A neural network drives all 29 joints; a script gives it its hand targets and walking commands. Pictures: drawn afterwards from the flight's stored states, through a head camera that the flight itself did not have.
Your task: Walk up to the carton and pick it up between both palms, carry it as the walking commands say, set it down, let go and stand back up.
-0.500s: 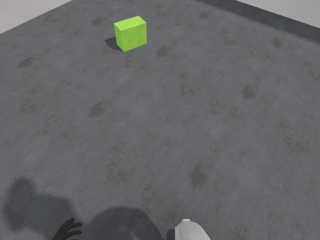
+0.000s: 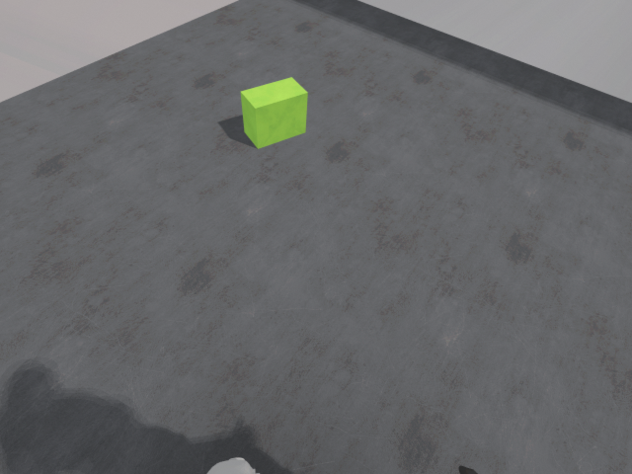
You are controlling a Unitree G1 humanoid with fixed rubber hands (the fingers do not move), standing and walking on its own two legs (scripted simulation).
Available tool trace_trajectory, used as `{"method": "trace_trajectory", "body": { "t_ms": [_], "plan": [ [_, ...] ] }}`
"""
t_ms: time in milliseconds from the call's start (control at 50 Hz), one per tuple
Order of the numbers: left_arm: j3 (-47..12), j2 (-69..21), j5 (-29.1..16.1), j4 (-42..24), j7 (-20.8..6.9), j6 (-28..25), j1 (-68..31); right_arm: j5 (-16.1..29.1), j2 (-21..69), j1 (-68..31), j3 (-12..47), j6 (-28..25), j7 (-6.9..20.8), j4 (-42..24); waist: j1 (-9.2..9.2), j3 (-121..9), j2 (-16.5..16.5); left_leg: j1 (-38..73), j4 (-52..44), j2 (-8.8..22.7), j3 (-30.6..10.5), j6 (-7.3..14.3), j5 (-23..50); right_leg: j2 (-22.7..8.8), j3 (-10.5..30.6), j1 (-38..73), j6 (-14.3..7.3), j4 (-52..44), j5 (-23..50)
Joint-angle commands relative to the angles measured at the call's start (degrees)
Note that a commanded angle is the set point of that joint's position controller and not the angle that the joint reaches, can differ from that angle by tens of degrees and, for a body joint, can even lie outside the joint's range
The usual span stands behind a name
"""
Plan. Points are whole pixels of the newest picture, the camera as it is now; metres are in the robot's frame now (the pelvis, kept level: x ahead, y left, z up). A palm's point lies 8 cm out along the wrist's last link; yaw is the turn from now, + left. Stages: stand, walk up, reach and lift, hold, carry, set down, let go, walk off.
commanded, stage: walk up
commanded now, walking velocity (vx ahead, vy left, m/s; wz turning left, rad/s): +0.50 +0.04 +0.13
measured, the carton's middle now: (274, 113) +1.66 +0.13 -0.64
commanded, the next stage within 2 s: none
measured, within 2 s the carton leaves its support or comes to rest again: neither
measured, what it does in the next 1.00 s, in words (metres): walks ahead: right foot, then left foot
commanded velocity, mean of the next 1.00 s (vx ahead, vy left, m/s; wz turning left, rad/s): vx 0.49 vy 0.07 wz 0.01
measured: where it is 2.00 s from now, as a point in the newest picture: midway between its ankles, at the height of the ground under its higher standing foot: (287, 271)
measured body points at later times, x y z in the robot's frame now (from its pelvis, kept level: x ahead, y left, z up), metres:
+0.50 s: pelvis +0.22 -0.02 +0.02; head +0.26 -0.04 +0.47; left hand +0.29 +0.24 -0.10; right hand +0.28 -0.25 -0.13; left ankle +0.14 +0.13 -0.62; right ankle +0.21 -0.14 -0.71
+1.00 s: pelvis +0.45 +0.02 +0.01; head +0.51 +0.02 +0.46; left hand +0.58 +0.27 -0.12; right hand +0.44 -0.22 -0.13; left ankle +0.38 +0.16 -0.71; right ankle +0.51 -0.11 -0.69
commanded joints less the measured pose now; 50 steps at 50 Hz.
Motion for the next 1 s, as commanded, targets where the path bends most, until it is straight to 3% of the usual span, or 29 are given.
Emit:
{"method": "trace_trajectory", "body": {
  "t_ms": [0,40,100,160,200,220,240,260,280,300,320,360,380,420,460,500,580,620,640,660,680,700,720,760,780,840,900,960,980],
  "plan": [
    [-0.2,5.6,2.7,-9.3,-0.6,-1.5,-8.3,-1.4,-13.5,14.9,-4.2,-2.2,-2.6,2.7,-4.90,-4.2,14.1,24.5,-26.9,13.8,-32.4,10.4,11.5,0.0,4.3,-29.7,-3.7,22.3,2.9],
    [-0.5,5.6,2.8,-10.5,-1.0,-1.1,-10.2,-1.3,-11.5,14.9,-3.7,-2.3,-3.0,1.3,-4.96,-7.0,10.3,23.9,-24.1,12.0,-25.8,10.1,19.9,-0.3,2.1,-26.6,-2.4,17.6,2.7],
    [-1.5,3.6,2.6,-12.8,-1.5,-0.4,-13.3,-1.8,-11.2,19.3,-3.8,-2.5,-3.4,1.5,-6.43,-8.3,12.1,26.5,-23.3,13.9,-21.7,11.6,26.7,-0.3,0.0,-28.3,-1.2,9.5,1.1],
    [-1.9,2.2,1.8,-14.5,-1.9,-0.9,-15.6,-2.1,-10.9,18.4,-3.8,-1.9,-3.5,1.7,-6.78,-6.5,14.0,25.0,-22.7,11.7,-16.6,10.4,27.4,1.0,-2.1,-24.9,-1.2,-5.1,3.8],
    [-1.9,1.7,1.5,-13.5,-1.9,-1.4,-12.2,-2.1,-11.2,17.0,-3.8,-1.5,-3.4,1.8,-5.21,-7.7,15.4,21.2,-20.7,10.1,-12.8,8.9,30.1,2.9,-4.8,-16.8,-1.8,-13.2,7.6],
    [-1.6,2.1,1.4,-12.3,-1.7,-1.5,-8.6,-1.9,-11.9,15.7,-3.9,-1.4,-3.3,1.5,-3.25,-9.6,14.4,17.6,-17.3,8.6,-9.9,7.8,33.1,4.0,-6.1,-8.7,-2.1,-18.2,12.2],
    [-0.8,3.4,1.3,-10.3,-1.3,-1.7,-1.5,-1.4,-12.6,13.9,-3.9,-1.5,-3.1,0.9,0.34,-13.9,11.3,13.7,-9.2,6.2,-6.7,6.3,33.8,4.0,-6.7,2.9,-2.5,-23.4,19.9],
    [0.7,7.5,2.1,-7.6,-0.7,-2.3,8.4,-0.6,-11.3,11.2,-3.7,-2.0,-2.8,-0.4,5.27,-20.5,5.7,5.0,3.2,2.4,-3.2,3.9,28.8,-1.6,-1.1,18.3,-5.2,-23.7,24.1],
    [2.9,14.4,2.5,-5.0,0.0,-2.7,18.0,0.2,-8.5,8.0,-2.8,-2.5,-2.3,-4.0,10.20,-25.4,-12.0,-10.5,20.6,-3.8,0.7,1.7,4.0,-16.8,16.8,30.1,-9.8,-27.2,19.3],
    [2.5,17.7,2.1,-5.0,0.4,-2.4,21.4,0.2,-7.0,8.2,-2.8,-2.3,-2.1,-5.7,9.08,-25.7,-20.4,-21.2,30.0,-5.4,-1.1,1.9,-16.2,-24.6,33.1,34.6,-14.3,-29.2,25.1],
    [1.8,15.2,2.2,-4.8,0.5,-2.4,19.6,-0.7,-8.7,5.5,-3.0,-2.0,-2.1,-6.0,8.55,-20.9,-12.8,-22.9,32.9,-1.3,-4.6,1.9,-15.9,-22.8,30.9,29.9,-14.7,-27.2,25.5],
    [1.3,12.5,1.9,-5.8,1.5,-2.0,12.6,-1.5,-7.7,3.7,-3.1,-0.9,-1.5,-5.2,5.62,-8.7,-1.0,-22.3,31.3,1.1,-4.0,0.3,-7.5,-22.2,25.5,16.4,-12.2,-30.2,26.6],
    [1.1,11.6,1.7,-5.8,1.8,-2.0,9.4,-1.8,-7.2,3.6,-3.1,0.0,-1.1,-4.8,4.19,-6.0,-0.7,-19.8,28.7,2.1,-4.1,-0.5,-5.3,-20.4,21.9,11.9,-11.7,-31.9,27.4],
    [1.1,10.9,1.5,-5.2,1.5,-2.2,6.4,-2.0,-6.7,4.0,-2.9,1.1,-0.1,-4.2,2.44,-4.3,-5.8,-14.4,23.5,2.4,-3.0,-1.1,-3.4,-17.2,15.9,6.7,-10.2,-34.5,22.5],
    [1.2,11.1,1.6,-4.2,1.3,-2.3,6.7,-2.1,-6.5,1.8,-2.8,1.6,0.6,-3.8,3.10,-2.9,-8.7,-14.0,17.8,2.5,-1.4,-1.4,-1.8,-16.4,13.6,7.4,-10.2,-36.4,18.0],
    [1.4,11.4,1.6,-3.3,1.3,-2.2,6.5,-2.1,-6.0,-1.3,-2.5,1.8,1.1,-3.3,3.30,-1.1,-7.9,-13.1,10.1,3.3,-0.3,-2.0,-0.7,-16.6,11.2,7.5,-10.8,-37.8,16.9],
    [2.0,13.4,1.5,-2.7,1.1,-1.6,0.9,-1.4,-5.4,-3.9,-1.9,1.7,1.7,-2.7,1.65,0.1,-9.9,-2.9,-6.4,2.6,2.0,-1.9,-1.4,-14.3,5.2,4.0,-9.0,-36.1,17.4],
    [1.4,12.4,1.4,-2.9,0.4,-1.5,-3.3,-1.3,-5.4,2.6,-2.1,0.3,0.6,0.7,-2.44,-5.3,-9.7,8.4,-16.5,-0.6,7.1,-0.9,5.8,-9.7,-0.5,2.8,-6.7,-27.8,18.3],
    [0.9,10.0,1.6,-2.4,0.0,-1.3,-4.1,-1.4,-8.6,12.7,-3.6,-1.1,-0.6,4.6,-6.26,-12.3,-4.8,21.3,-15.5,-0.3,4.6,-0.3,7.7,-5.5,-3.7,-0.8,-5.7,-14.0,20.8],
    [0.4,6.5,1.2,-3.6,-0.4,-1.6,-3.7,-1.8,-14.9,21.6,-5.3,-2.0,-1.6,6.8,-9.89,-17.2,12.5,32.7,-20.2,10.6,-12.6,3.9,4.0,-0.1,-6.5,-12.7,-4.0,5.7,11.1],
    [-0.1,4.0,1.7,-6.1,-0.4,-1.6,-3.2,-1.9,-18.8,25.7,-5.9,-2.3,-2.4,7.0,-10.33,-17.4,23.7,39.0,-28.1,18.1,-34.9,7.9,6.8,5.9,-2.3,-25.7,-3.4,15.5,-4.6],
    [-0.1,4.3,2.0,-7.4,0.0,-1.2,-5.5,-2.0,-18.4,25.4,-5.1,-2.4,-2.5,7.0,-10.10,-14.2,21.9,37.0,-28.6,18.3,-39.7,9.6,11.2,3.6,2.0,-29.2,-4.1,20.7,-6.3],
    [-0.1,5.3,2.0,-8.2,0.0,-1.3,-8.2,-1.8,-15.3,21.7,-4.6,-2.3,-2.4,6.3,-8.51,-9.1,16.6,29.3,-29.0,17.2,-37.1,10.2,10.1,1.2,3.4,-29.7,-4.5,21.4,-1.4],
    [-0.4,5.2,2.3,-7.9,-0.8,-1.6,-8.2,-1.2,-11.7,13.2,-3.9,-2.4,-2.8,3.2,-5.00,-5.1,12.5,25.2,-25.9,14.2,-25.1,9.8,15.0,-1.6,2.6,-29.5,-3.8,21.3,4.3],
    [-0.5,5.3,2.5,-8.5,-1.0,-1.3,-8.6,-1.2,-10.8,12.7,-3.7,-2.4,-3.0,2.4,-4.88,-6.4,11.1,24.3,-25.4,13.2,-22.5,9.3,17.4,-1.7,2.0,-27.6,-3.1,19.4,4.6],
    [-1.3,3.5,2.4,-11.4,-1.5,-0.4,-11.9,-1.6,-10.7,16.6,-3.7,-2.7,-3.1,2.4,-5.79,-8.2,11.6,24.0,-24.9,13.4,-19.3,10.4,24.5,-1.1,-0.3,-26.4,-1.5,11.2,3.9],
    [-2.0,2.0,1.8,-13.4,-2.0,-0.7,-14.9,-1.9,-10.6,16.4,-3.8,-2.2,-3.4,2.2,-6.47,-6.5,14.1,23.7,-24.6,11.8,-14.5,10.0,23.3,-0.3,-2.1,-24.7,-1.5,-3.5,5.7],
    [-1.8,1.6,1.3,-12.2,-1.9,-1.4,-10.6,-1.9,-11.5,14.6,-4.0,-1.5,-3.2,1.9,-4.37,-8.1,15.1,18.7,-21.4,9.8,-9.7,8.0,26.7,2.9,-6.1,-13.1,-2.3,-15.7,10.6],
    [-1.3,2.2,1.2,-10.8,-1.6,-1.6,-5.9,-1.6,-12.2,13.3,-4.1,-1.5,-3.1,1.6,-1.67,-10.7,13.2,15.2,-16.2,8.1,-6.8,6.9,29.7,3.8,-7.4,-4.0,-2.5,-20.6,16.0]
  ]
}}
